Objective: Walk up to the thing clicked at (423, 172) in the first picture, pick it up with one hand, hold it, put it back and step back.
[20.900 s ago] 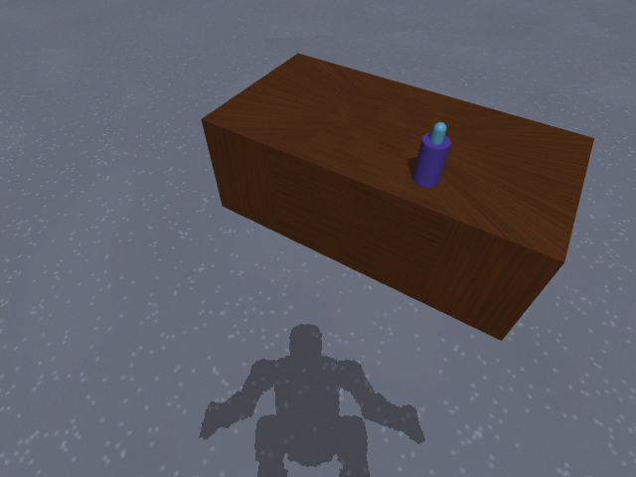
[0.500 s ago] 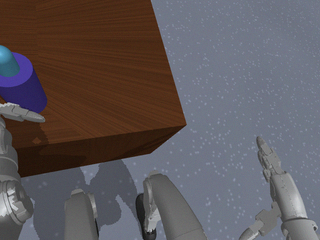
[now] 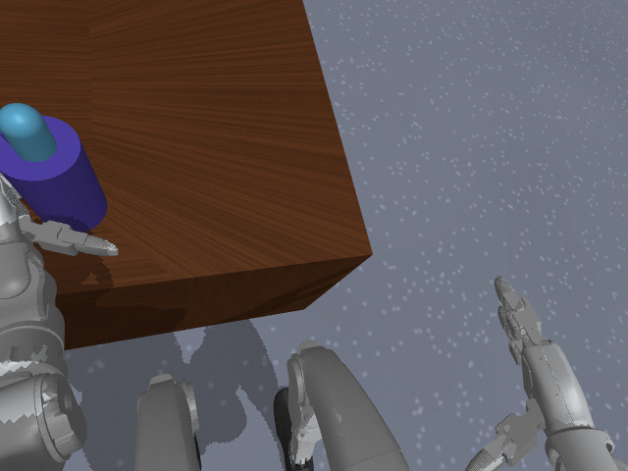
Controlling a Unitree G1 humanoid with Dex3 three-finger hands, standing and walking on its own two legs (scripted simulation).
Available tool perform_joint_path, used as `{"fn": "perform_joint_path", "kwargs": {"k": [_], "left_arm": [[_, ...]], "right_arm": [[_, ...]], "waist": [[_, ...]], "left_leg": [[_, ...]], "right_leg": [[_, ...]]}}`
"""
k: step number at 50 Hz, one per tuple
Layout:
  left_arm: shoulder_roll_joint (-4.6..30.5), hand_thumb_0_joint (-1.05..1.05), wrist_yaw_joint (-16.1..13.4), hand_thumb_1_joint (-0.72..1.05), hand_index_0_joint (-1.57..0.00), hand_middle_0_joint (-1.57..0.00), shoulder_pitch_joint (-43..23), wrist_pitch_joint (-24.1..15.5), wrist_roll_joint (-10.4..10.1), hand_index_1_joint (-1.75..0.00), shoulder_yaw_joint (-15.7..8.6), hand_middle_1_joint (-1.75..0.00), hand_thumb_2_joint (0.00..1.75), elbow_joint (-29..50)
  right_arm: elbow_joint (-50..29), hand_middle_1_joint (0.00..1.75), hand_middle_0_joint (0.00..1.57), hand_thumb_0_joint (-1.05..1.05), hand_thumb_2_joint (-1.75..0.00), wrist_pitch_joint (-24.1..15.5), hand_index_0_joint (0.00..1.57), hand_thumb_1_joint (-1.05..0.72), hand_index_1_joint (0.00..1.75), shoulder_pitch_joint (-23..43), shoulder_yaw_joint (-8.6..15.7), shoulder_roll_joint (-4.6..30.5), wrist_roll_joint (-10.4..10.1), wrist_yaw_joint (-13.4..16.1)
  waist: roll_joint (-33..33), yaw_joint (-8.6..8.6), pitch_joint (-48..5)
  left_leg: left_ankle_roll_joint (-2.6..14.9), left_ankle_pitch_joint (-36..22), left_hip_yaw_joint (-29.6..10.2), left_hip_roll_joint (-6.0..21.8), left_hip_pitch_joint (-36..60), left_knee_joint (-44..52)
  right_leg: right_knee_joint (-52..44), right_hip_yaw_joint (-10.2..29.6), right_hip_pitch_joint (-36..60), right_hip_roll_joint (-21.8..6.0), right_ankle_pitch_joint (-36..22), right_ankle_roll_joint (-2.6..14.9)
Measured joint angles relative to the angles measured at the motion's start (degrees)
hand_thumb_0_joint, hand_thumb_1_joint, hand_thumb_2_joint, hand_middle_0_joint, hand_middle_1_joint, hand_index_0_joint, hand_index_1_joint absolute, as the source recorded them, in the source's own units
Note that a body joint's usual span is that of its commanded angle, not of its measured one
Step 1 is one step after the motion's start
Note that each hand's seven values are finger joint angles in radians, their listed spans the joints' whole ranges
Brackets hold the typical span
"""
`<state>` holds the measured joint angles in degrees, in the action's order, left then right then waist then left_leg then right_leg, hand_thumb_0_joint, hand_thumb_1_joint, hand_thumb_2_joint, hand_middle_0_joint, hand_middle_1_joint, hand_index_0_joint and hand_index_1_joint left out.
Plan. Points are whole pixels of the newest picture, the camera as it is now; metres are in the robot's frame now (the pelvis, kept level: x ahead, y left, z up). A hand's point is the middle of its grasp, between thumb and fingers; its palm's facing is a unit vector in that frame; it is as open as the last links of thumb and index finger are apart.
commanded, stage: close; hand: left
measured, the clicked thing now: (50, 168) +0.51 +0.21 -0.03
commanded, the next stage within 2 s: settle in 0.64 s
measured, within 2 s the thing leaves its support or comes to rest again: leaves its support in 1.12 s
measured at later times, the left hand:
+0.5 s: hand (51, 186) +0.49 +0.22 -0.05, palm faces +0.23 -0.97 +0.00, open 13.5 cm
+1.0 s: hand (62, 187) +0.49 +0.21 -0.05, palm faces +0.21 -0.98 -0.02, open 10.9 cm
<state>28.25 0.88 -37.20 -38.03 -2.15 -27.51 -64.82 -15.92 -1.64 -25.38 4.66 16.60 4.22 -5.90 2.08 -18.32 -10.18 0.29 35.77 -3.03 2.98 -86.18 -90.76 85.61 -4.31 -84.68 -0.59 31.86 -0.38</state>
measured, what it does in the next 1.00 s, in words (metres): stands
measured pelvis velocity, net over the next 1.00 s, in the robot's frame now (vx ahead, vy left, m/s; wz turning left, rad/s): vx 0.00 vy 0.00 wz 0.00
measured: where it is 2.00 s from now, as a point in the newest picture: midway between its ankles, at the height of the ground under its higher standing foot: outside the picture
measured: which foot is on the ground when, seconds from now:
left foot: down 0.00-1.00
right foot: down 0.00-1.00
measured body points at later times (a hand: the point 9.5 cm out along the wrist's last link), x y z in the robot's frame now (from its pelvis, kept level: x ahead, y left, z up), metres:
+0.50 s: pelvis -0.01 +0.00 +0.00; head +0.18 +0.08 +0.40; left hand +0.47 +0.27 -0.05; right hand +0.17 -0.26 +0.08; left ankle +0.04 +0.11 -0.55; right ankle +0.07 -0.13 -0.55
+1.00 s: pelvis +0.00 +0.00 +0.01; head +0.17 +0.09 +0.41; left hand +0.47 +0.26 -0.04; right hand +0.17 -0.25 +0.10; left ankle +0.04 +0.11 -0.55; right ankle +0.07 -0.13 -0.55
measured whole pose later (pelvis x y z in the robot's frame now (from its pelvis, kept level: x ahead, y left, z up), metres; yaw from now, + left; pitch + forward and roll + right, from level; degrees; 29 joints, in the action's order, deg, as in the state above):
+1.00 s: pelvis +0.00 +0.00 +0.01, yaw +0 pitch +30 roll -5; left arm 29.9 -1.7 -38.1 -35.5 0.3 -26.5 -64.5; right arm -20.4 -0.4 -26.0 5.2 17.6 4.4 -5.9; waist 3.2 -20.3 -9.7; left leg 0.5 35.1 -3.1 3.1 -85.1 -89.7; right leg 84.0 -4.2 -83.4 -0.3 30.8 -0.7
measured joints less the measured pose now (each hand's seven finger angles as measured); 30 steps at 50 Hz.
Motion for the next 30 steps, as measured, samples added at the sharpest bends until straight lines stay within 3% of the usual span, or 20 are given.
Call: {"fn": "perform_joint_path", "kwargs": {"k": [11, 30], "left_arm": [[-0.6, -0.02, -0.5, -0.59, -0.52, -0.45, 1.5, -0.5, 0.0, -0.34, 0.5, -0.38, 0.14, 1.5], [4.2, -0.01, -0.2, -0.42, -0.75, -0.7, -3.7, -0.7, 1.0, -0.57, -1.4, -0.6, 0.34, -2.6]], "right_arm": [[-0.2, 0.05, 0.06, -0.01, -0.04, 0.9, 0.06, 0.51, 0.05, -0.3, 0.8, 0.4, -0.4, 0.3], [-3.8, 0.05, 0.06, -0.01, -0.04, 1.1, 0.06, 0.51, 0.05, -0.5, 0.6, 1.4, -0.1, -0.1]], "waist": [[0.5, 0.38, -0.2], [1.0, -2.27, 0.8]], "left_leg": [[-0.09, -0.3, -0.1, -0.2, 0.9, 0.6], [0.09, -0.5, -0.1, 0.1, -1.7, -0.8]], "right_leg": [[-0.5, -0.1, 0.9, -0.1, -0.2, 0.07], [0.5, 0.0, -1.6, 0.2, -0.8, -0.12]]}}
